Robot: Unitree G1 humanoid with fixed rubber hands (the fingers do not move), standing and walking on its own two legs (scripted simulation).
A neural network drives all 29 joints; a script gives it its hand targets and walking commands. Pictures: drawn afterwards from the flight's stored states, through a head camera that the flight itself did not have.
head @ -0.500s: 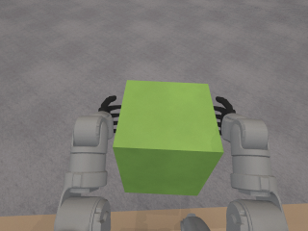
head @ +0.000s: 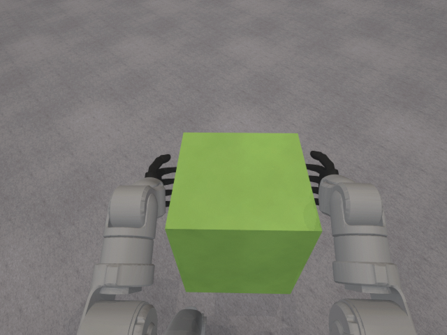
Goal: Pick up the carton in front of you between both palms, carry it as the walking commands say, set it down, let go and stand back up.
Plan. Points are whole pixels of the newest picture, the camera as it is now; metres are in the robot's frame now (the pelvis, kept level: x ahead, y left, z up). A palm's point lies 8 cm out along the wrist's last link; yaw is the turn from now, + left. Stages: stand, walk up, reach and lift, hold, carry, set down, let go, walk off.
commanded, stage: carry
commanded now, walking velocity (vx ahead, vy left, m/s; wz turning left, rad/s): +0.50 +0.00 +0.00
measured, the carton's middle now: (239, 216) +0.34 +0.02 +0.00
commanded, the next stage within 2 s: none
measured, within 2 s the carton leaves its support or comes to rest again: neither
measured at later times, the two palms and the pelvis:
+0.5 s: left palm (182, 79) +0.66 +0.17 +0.09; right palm (308, 85) +0.64 -0.13 +0.10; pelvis +0.29 +0.05 +0.00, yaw -2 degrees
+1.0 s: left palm (206, 44) +0.86 +0.14 +0.08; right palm (309, 45) +0.87 -0.16 +0.07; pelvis +0.58 -0.01 +0.01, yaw +0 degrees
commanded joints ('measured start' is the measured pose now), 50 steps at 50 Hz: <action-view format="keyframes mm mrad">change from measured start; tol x32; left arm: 1 -800 -1139 -657 -213 -476 -45 -256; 50 -219 -1147 -748 -485 -344 32 -309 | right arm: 1 -641 1115 619 -155 370 -41 177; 26 -840 1132 644 -220 517 19 249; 50 -171 1153 781 -472 339 25 261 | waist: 1 7 -105 -512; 15 -133 254 -717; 50 -39 -150 -418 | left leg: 1 -155 -2 46 -38 96 -7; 12 540 -119 200 -778 526 71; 14 1115 328 -292 -550 1052 220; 15 1207 368 -529 -646 698 334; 21 764 202 -282 -843 261 182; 38 894 102 116 -677 874 51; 42 5 -78 67 9 -189 -32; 50 140 35 107 -354 59 -59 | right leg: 1 522 -274 323 -91 627 -37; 12 351 -169 73 206 767 73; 14 -160 -58 91 617 -304 148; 16 -406 -44 165 849 -363 124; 36 -228 -84 -46 -111 171 162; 39 233 -79 -86 -250 218 125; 41 789 -507 511 -166 295 -76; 50 441 -350 144 -375 179 11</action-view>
